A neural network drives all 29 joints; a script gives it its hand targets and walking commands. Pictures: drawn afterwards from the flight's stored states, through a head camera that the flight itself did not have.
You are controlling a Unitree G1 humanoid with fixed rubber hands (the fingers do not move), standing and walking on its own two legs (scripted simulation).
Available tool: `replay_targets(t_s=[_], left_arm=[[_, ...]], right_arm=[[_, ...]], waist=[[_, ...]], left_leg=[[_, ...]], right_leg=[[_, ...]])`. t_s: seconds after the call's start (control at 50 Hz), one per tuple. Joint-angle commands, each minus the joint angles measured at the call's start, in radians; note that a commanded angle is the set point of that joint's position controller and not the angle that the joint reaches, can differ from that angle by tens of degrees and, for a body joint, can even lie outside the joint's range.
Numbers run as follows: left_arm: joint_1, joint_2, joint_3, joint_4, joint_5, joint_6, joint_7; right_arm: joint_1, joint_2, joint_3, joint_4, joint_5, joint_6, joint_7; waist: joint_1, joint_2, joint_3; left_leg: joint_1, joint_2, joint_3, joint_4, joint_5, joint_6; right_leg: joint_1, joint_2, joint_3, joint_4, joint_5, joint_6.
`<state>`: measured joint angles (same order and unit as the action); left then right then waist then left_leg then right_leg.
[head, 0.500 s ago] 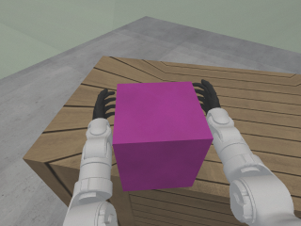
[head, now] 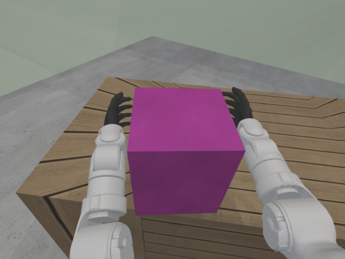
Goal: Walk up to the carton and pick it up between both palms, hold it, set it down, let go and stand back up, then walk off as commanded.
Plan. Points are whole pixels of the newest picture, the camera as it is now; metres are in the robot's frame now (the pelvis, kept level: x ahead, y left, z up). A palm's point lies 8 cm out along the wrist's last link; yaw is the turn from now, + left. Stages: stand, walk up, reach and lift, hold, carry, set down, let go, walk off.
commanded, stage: reach and lift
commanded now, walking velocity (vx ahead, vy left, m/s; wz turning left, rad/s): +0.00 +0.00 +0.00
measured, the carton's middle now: (177, 152) +0.36 +0.04 +0.09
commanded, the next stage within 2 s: hold in 1.84 s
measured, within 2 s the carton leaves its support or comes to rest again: neither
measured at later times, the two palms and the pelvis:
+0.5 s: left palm (115, 112) +0.36 +0.18 +0.20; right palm (255, 113) +0.38 -0.13 +0.21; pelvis +0.00 +0.01 +0.00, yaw +0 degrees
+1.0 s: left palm (112, 94) +0.37 +0.18 +0.25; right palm (263, 97) +0.37 -0.13 +0.26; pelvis +0.00 +0.02 +0.00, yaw +0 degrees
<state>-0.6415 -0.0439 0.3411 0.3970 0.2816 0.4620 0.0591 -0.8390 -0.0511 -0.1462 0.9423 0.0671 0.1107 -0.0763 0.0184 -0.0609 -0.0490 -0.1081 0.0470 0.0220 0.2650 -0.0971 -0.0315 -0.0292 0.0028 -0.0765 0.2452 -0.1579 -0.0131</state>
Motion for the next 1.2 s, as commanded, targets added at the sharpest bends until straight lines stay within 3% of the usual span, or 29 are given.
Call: replay_targets(t_s=[0.0,0.26,0.42,0.66,0.9,1.18], left_arm=[[-0.62,-0.535,-0.413,-0.109,-0.093,-0.018,-0.14],[-0.605,-0.533,-0.458,-0.202,-0.108,0.071,-0.177],[-0.648,-0.516,-0.447,-0.201,-0.107,0.118,-0.205],[-0.741,-0.488,-0.406,-0.158,-0.098,0.167,-0.24],[-0.818,-0.487,-0.389,-0.121,-0.102,0.206,-0.234],[-0.878,-0.48,-0.399,-0.155,-0.135,0.235,-0.222]], right_arm=[[-0.605,0.505,0.234,-0.24,0.035,-0.031,0.101],[-0.606,0.505,0.311,-0.379,0.11,0.036,0.067],[-0.64,0.514,0.335,-0.422,0.141,0.081,0.045],[-0.698,0.525,0.327,-0.408,0.172,0.144,0.017],[-0.766,0.505,0.299,-0.371,0.217,0.205,0.016],[-0.805,0.51,0.334,-0.37,0.291,0.268,0.004]], waist=[[-0.021,0.084,-0.338],[-0.059,0.082,-0.319],[-0.073,0.067,-0.299],[-0.095,0.066,-0.271],[-0.111,0.089,-0.269],[-0.116,0.102,-0.309]], left_leg=[[0.225,-0.07,0.034,0.032,0.254,-0.015],[0.247,-0.075,0.02,0.041,0.251,-0.011],[0.238,-0.081,0.019,0.036,0.193,0.005],[0.229,-0.081,0.022,0.028,0.131,0.013],[0.206,-0.072,0.011,0.022,0.096,0.002],[0.203,-0.073,0.0,0.045,0.155,-0.013]], right_leg=[[0.008,0.05,-0.006,-0.028,0.139,0.056],[0.038,0.054,-0.006,-0.019,0.191,0.063],[0.044,0.047,-0.001,-0.02,0.183,0.068],[0.028,0.042,-0.003,-0.034,0.116,0.065],[0.01,0.054,-0.002,-0.043,0.049,0.047],[0.02,0.064,0.011,-0.034,0.112,0.047]])
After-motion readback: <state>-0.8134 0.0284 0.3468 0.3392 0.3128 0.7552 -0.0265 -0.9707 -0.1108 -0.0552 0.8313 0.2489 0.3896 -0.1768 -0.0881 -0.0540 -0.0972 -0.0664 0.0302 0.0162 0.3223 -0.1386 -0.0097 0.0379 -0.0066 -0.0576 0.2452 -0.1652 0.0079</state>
